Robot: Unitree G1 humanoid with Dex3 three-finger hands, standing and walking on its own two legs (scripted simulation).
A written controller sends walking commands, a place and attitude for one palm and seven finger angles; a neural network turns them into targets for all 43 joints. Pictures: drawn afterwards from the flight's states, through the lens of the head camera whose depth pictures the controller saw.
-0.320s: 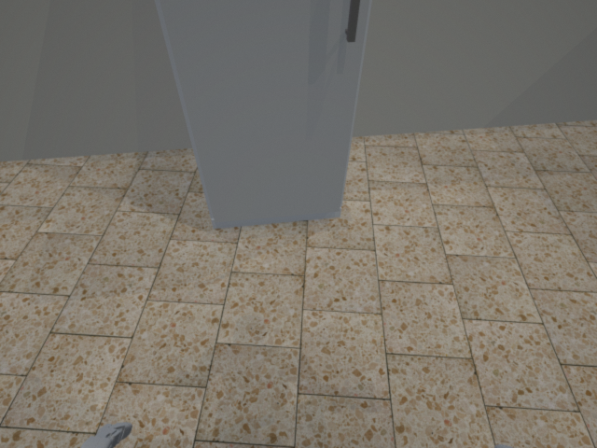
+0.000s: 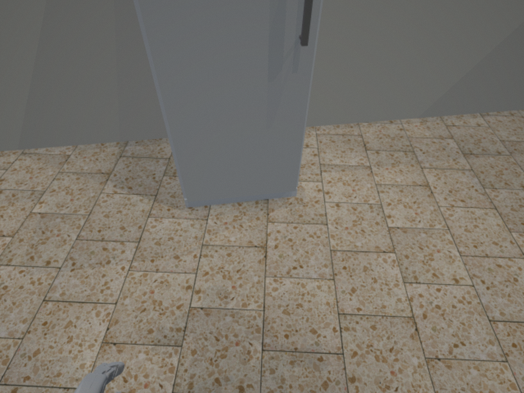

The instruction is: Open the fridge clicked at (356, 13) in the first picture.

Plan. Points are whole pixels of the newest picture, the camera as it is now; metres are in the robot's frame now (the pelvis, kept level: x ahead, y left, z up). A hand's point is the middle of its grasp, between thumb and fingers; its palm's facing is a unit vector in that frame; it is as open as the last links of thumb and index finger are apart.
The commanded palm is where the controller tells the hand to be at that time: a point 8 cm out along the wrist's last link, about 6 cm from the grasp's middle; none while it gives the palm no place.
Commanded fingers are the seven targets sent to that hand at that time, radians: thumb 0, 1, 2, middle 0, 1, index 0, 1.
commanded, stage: stand and wait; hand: right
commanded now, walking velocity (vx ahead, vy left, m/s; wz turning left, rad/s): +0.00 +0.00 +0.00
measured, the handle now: out of the picture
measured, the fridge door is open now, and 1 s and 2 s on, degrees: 0 0 0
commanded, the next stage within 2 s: look at it before walking up in 0.58 s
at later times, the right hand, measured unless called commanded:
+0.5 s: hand out of the picture +0.05 -0.23 -0.15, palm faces -0.02 +0.94 -0.34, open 7.4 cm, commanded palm none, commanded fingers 0.00 -0.90 -0.90 0.20 0.30 0.20 0.30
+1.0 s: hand out of the picture +0.05 -0.23 -0.15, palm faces -0.03 +0.94 -0.33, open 7.4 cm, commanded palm none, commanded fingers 0.00 -0.90 -0.90 0.20 0.30 0.20 0.30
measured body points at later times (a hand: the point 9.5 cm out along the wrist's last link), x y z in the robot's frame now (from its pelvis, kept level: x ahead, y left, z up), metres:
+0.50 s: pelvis -0.02 +0.02 +0.01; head -0.02 +0.02 +0.45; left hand +0.05 +0.31 -0.13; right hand +0.05 -0.28 -0.12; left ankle -0.02 +0.14 -0.74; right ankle -0.03 -0.11 -0.74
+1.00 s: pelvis -0.03 +0.02 +0.01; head -0.02 +0.02 +0.46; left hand +0.05 +0.31 -0.13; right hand +0.05 -0.28 -0.13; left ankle -0.02 +0.14 -0.74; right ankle -0.03 -0.11 -0.74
